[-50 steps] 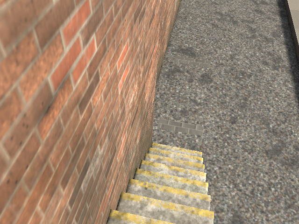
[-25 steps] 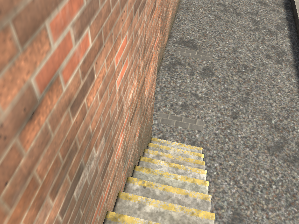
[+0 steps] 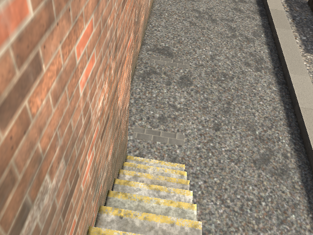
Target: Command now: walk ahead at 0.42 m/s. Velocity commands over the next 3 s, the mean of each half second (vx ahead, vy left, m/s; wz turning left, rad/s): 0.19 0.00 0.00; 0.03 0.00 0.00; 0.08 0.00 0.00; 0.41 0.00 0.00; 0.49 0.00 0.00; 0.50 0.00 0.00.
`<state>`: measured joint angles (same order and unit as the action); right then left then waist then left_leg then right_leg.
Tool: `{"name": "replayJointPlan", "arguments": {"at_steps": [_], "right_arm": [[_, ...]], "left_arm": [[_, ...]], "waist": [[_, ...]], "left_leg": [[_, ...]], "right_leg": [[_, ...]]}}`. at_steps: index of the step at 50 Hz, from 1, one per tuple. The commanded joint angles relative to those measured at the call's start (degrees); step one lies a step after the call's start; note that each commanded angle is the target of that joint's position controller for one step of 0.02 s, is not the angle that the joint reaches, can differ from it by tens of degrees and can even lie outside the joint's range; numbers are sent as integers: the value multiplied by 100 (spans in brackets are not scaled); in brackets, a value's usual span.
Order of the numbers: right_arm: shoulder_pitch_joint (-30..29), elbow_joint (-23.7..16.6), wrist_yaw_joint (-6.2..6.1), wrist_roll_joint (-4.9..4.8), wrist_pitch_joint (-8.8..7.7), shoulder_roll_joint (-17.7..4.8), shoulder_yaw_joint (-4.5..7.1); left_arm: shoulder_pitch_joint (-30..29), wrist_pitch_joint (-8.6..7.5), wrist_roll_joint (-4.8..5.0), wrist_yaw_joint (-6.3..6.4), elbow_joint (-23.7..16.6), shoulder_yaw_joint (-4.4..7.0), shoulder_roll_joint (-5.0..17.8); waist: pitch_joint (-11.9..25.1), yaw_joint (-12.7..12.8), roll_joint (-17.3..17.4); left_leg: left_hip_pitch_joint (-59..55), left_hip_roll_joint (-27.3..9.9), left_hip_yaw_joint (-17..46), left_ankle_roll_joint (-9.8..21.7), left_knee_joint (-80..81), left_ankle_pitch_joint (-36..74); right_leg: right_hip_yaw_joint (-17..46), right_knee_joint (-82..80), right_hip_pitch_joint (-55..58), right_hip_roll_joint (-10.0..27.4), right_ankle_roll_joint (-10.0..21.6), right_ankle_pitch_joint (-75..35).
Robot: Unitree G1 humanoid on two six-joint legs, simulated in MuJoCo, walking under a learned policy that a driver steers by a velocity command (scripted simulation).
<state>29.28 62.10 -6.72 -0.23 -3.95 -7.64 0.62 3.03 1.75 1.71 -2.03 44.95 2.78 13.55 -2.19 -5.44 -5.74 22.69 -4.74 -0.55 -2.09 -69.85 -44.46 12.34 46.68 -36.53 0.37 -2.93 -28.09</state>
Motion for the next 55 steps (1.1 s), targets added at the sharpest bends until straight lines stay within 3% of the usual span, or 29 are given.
{"name": "replayJointPlan", "arguments": {"at_steps": [1,2,3,4,5,6,7,8,9,10,11,12,13,14,15,16,17,18,19,20,21,23,26,29,35,36,37,42,55], "right_arm": [[-90,-407,-52,-6,145,-1075,249],[-143,-388,-47,-18,228,-1032,277],[-383,-490,7,58,321,-913,230],[-1069,-557,37,175,361,-1095,279],[-1448,-509,61,227,320,-937,287],[-1374,-317,-6,285,332,-743,384],[-99,-790,94,145,184,-288,230],[158,-532,178,-9,106,-301,164],[-216,-568,163,-94,112,-298,121],[-362,-640,95,-38,185,-117,49],[-379,-554,109,-284,285,-175,37],[-716,-736,153,-389,447,-76,-82],[-1064,-701,132,-251,528,-534,21],[-813,-787,207,80,671,-347,-99],[-746,-665,267,224,703,-223,-168],[-1428,-770,319,224,710,-241,-229],[-1679,-894,385,99,733,-129,-328],[-984,-537,476,62,742,-271,-305],[-825,-485,539,-23,684,-507,-266],[-1155,-548,540,4,625,-899,-223],[-1411,-464,565,-21,634,-1213,-177],[-1796,-319,666,-130,691,-713,-231],[-1989,-97,693,-142,661,-573,-254],[-1979,59,579,-83,670,-720,-241],[-2005,102,473,-43,587,-867,-247],[-1992,119,469,-47,584,-890,-245],[-1834,180,460,-96,545,-1001,-201],[-1855,202,425,-67,494,-972,-161],[-1723,234,373,-32,463,-952,-54]], "left_arm": [[150,-57,-45,-158,36,122,214],[487,-93,-89,-151,280,164,314],[979,-91,-43,-157,522,219,341],[2267,-64,-116,-104,1037,359,555],[3732,-38,-313,-72,1585,564,966],[4477,-142,-318,-42,2031,494,983],[3333,-348,-257,-133,1875,186,1004],[2974,-449,-340,-198,1780,20,379],[2776,-442,-381,-223,1819,-71,181],[2196,-410,-368,-229,1849,-52,434],[2239,-406,-526,-178,1857,-54,394],[1547,-345,-771,-55,1738,-112,592],[1184,-372,-736,-18,1501,-292,16],[472,-395,-547,80,1312,-370,109],[115,-324,-285,162,1271,-378,156],[881,-277,-165,190,1599,-294,322],[1416,-244,-240,179,1837,-265,531],[1254,-320,-339,208,1836,-223,588],[1202,-332,-168,267,1881,-208,519],[1678,-317,-26,383,1928,-172,358],[2833,-191,-81,460,2113,-103,89],[2862,24,-247,462,1974,-159,-156],[2094,206,-241,386,1573,-124,31],[1819,180,-316,278,1299,-120,100],[1645,161,-264,255,1021,-94,248],[1639,174,-270,253,994,-96,262],[1733,153,-319,264,998,-56,327],[1770,169,-307,260,984,-41,387],[2001,124,-307,279,920,-30,441]], "waist": [[-665,172,1405],[-658,272,1271],[-437,488,1285],[8,1253,1474],[310,2087,872],[-267,2330,-558],[-193,626,-1907],[287,488,-1111],[449,478,-296],[854,160,159],[803,348,462],[735,69,318],[638,9,934],[649,-431,1174],[657,-549,812],[581,-24,113],[537,55,-419],[509,-276,-434],[267,-394,-472],[-123,4,-34],[-196,736,823],[-129,764,1110],[-228,656,767],[57,650,698],[624,622,469],[608,619,475],[640,667,829],[163,652,459],[47,642,530]], "left_leg": [[1785,-666,977,876,1591,893],[1896,-646,846,805,1105,1196],[1973,-647,724,723,745,1357],[2099,-639,639,685,-90,2306],[2250,-235,115,346,-2027,2997],[3066,835,-538,-225,-5807,-384],[4373,922,137,-392,-6424,-896],[4435,689,711,-289,-5571,-553],[4368,456,626,-260,-5033,-479],[3867,45,617,-279,-4511,-235],[3897,156,1343,-266,-3441,800],[3433,-83,1436,-331,-2674,1431],[2669,-62,1194,-345,-2379,1769],[1412,-199,1148,-370,32,3469],[232,106,491,-382,1573,4106],[-588,348,122,-312,2099,3967],[-1069,441,91,-261,2423,3199],[-1879,304,198,-216,1514,4100],[-1577,191,379,-130,2485,4244],[-1253,-75,845,-18,3761,6451],[-973,-305,1230,283,4080,7423],[-1251,-138,1149,216,4357,5718],[-1045,134,1032,71,4768,4164],[-1354,84,1004,37,4880,4453],[-1634,-76,932,26,4933,5536],[-1627,-81,912,4,4968,5430],[-1629,-24,861,42,5098,4993],[-1447,-38,796,-19,5306,4551],[-1449,-39,680,-119,5406,4180]], "right_leg": [[-997,-390,1362,-115,50,56],[-1137,-431,1694,-116,82,256],[-1324,-550,2321,-139,100,410],[-1308,-805,3483,64,242,291],[-1250,-1769,4653,224,412,455],[-577,-2869,4652,658,823,-1038],[783,-1312,4899,1432,1477,-5701],[656,-909,5068,1613,1654,-6089],[572,-1017,4683,1691,1738,-4931],[867,-1003,4063,1938,1950,-3824],[1118,-848,3416,2190,2061,-1924],[1925,-1380,2428,2489,2284,45],[1469,-1397,1864,1966,2099,-561],[730,-1562,1094,1477,1647,172],[-307,-1836,592,829,1266,661],[-455,-2084,706,647,1119,289],[-320,-2200,1042,827,1156,-140],[-167,-1860,683,787,1125,-467],[-351,-1731,1216,640,978,-205],[-417,-1674,1744,283,631,840],[-271,-1763,2414,174,253,2061],[-275,-2003,2473,127,300,3507],[-444,-2418,2763,145,403,3290],[-482,-2651,2991,200,368,2592],[-494,-2717,3675,282,283,1046],[-484,-2773,3692,287,287,1055],[-446,-2930,3786,367,317,1280],[-441,-3191,3603,353,368,1209],[-373,-3468,3255,311,458,1861]]}}
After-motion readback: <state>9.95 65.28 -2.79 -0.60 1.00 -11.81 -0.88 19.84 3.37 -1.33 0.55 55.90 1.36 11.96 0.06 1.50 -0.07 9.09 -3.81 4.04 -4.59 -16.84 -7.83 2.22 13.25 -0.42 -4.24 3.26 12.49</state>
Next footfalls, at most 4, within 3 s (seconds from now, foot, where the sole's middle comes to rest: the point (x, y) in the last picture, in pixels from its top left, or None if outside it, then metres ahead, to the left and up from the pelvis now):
0.10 right None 0.12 -0.18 -0.88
0.38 left None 0.21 0.07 -0.88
1.80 right None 0.21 -0.21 -0.88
2.16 right None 0.42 -0.23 -1.09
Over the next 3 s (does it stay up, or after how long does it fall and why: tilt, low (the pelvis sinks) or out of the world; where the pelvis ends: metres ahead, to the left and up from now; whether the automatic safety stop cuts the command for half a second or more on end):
stays up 0.76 -0.23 -0.74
